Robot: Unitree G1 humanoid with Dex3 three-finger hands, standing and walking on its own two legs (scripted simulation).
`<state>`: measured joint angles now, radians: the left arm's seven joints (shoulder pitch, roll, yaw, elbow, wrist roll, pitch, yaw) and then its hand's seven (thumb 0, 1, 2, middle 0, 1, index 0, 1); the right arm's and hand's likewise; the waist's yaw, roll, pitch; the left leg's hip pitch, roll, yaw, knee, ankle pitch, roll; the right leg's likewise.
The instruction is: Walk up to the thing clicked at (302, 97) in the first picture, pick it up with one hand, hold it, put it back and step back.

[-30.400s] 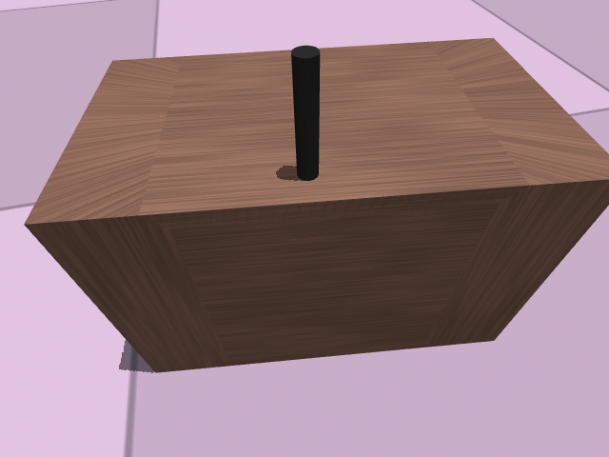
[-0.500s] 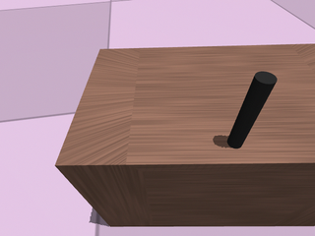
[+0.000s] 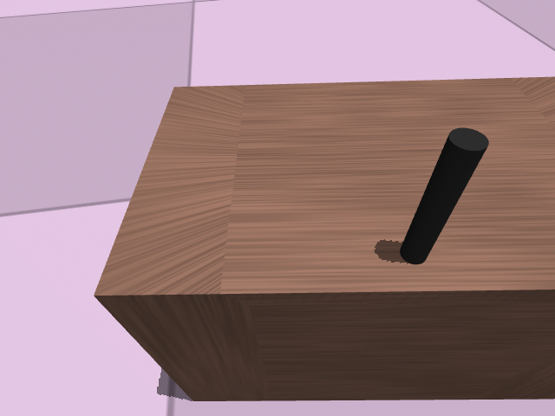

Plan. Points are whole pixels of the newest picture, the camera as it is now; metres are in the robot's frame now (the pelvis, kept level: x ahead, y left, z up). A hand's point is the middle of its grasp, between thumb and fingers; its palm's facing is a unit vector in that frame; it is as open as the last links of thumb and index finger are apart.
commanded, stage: stand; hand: right
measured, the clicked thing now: (435, 207) +0.39 -0.21 +0.09
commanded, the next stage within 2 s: step back in 0.14 s
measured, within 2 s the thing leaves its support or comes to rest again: neither
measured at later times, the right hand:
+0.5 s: hand out of the picture -0.01 -0.23 -0.16, palm faces -0.03 +0.89 -0.45, open 7.4 cm
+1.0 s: hand out of the picture -0.07 -0.21 -0.18, palm faces +0.10 +0.93 -0.35, open 7.4 cm
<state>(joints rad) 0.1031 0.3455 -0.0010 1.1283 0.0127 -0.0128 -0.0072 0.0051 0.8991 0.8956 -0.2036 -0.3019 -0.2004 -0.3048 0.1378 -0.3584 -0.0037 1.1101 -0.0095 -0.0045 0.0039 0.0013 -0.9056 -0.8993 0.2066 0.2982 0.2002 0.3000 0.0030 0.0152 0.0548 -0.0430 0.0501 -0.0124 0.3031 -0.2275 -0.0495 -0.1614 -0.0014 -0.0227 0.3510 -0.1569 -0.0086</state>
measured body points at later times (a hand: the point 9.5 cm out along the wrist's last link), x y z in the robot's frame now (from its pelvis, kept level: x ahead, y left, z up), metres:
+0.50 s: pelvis -0.07 +0.06 -0.03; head +0.01 +0.09 +0.41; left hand +0.08 +0.37 -0.16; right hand -0.01 -0.27 -0.13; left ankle -0.09 +0.16 -0.75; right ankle +0.01 -0.10 -0.73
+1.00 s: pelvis -0.16 +0.06 -0.02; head -0.11 +0.04 +0.42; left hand -0.04 +0.37 -0.13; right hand -0.08 -0.25 -0.15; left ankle -0.09 +0.16 -0.75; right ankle -0.18 -0.04 -0.75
